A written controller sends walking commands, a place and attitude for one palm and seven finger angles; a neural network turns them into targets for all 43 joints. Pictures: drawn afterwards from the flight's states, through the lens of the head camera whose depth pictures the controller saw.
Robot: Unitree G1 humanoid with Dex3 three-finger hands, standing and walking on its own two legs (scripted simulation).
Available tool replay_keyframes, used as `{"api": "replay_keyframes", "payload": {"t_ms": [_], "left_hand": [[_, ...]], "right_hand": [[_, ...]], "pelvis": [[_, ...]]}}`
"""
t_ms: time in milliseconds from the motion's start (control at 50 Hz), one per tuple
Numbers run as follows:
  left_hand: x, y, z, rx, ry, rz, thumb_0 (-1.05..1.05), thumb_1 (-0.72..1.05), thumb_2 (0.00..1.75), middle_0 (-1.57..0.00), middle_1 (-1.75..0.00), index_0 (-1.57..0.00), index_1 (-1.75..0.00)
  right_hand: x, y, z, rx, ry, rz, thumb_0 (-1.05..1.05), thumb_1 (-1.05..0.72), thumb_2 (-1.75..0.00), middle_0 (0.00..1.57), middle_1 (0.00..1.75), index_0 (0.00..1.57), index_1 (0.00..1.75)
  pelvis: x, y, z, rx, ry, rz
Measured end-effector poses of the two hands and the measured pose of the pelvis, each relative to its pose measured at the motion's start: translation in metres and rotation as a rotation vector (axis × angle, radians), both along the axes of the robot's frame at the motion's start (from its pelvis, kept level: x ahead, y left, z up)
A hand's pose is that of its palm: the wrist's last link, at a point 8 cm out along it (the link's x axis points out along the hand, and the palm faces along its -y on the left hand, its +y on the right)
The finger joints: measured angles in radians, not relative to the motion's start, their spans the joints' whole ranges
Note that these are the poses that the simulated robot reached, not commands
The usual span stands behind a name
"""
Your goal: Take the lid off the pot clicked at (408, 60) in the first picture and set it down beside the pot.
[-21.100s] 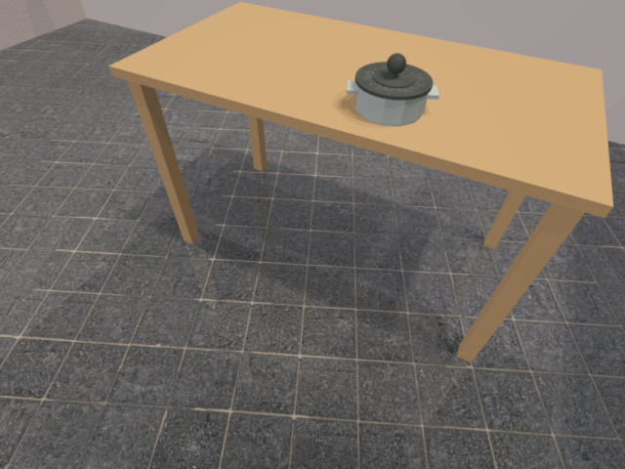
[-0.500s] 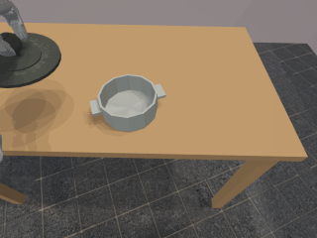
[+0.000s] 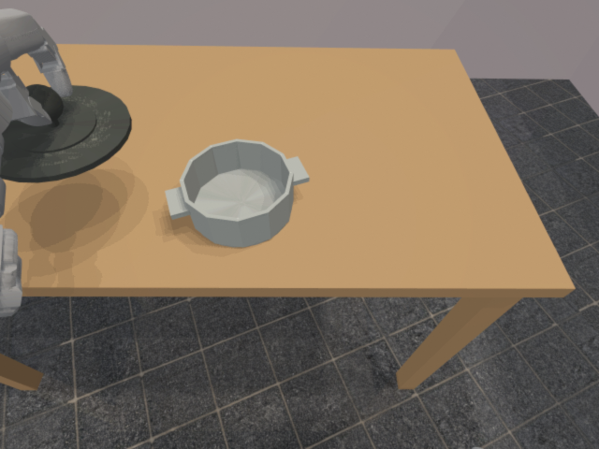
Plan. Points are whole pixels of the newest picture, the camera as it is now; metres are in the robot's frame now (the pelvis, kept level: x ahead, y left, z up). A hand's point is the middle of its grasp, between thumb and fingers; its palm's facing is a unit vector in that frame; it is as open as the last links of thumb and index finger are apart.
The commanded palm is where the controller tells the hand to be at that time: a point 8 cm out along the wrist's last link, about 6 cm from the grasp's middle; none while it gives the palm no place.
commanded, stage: lower the lid onto the table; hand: left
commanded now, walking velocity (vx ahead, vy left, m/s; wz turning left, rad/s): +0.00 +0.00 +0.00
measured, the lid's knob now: (41, 103) +0.49 +0.30 +0.20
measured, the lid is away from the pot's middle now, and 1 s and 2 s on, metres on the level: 0.22 0.23 0.24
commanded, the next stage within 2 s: none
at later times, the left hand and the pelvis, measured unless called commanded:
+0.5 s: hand (37, 119) +0.47 +0.30 +0.19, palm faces -0.35 -0.14 -0.92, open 7.4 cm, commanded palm +0.49 +0.31 +0.27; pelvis +0.00 +0.00 +0.00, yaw +0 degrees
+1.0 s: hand (49, 139) +0.47 +0.30 +0.16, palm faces -0.40 -0.12 -0.91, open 7.4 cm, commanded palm +0.49 +0.30 +0.23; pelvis +0.00 +0.01 +0.00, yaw +0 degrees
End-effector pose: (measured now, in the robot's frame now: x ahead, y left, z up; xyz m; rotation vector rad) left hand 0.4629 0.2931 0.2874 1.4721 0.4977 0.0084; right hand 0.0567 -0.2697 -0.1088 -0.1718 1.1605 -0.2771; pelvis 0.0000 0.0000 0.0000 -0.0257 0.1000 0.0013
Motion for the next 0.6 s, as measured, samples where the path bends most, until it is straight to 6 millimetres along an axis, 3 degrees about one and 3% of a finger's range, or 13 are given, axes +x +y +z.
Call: {"api": "replay_keyframes", "payload": {"t_ms": [300, 600], "left_hand": [[0.0, 0.012, -0.02, 0.0, 0.04, 0.011, -0.04, 0.28, 0.66, -0.79, -1.01, -0.68, -0.94], [0.012, 0.008, -0.043, -0.033, 0.064, -0.042, -0.04, 0.28, 0.66, -0.79, -1.01, -0.68, -0.94]], "right_hand": [[-0.021, -0.01, 0.001, -0.031, 0.062, -0.027, 0.01, -0.9, -0.9, 0.21, 0.3, 0.2, 0.3], [-0.022, -0.007, 0.003, -0.042, 0.056, -0.046, 0.01, -0.9, -0.9, 0.21, 0.3, 0.2, 0.3]], "pelvis": [[0.001, 0.0, -0.001, -0.004, 0.008, 0.001], [0.004, 0.002, -0.002, -0.007, 0.02, -0.007]]}}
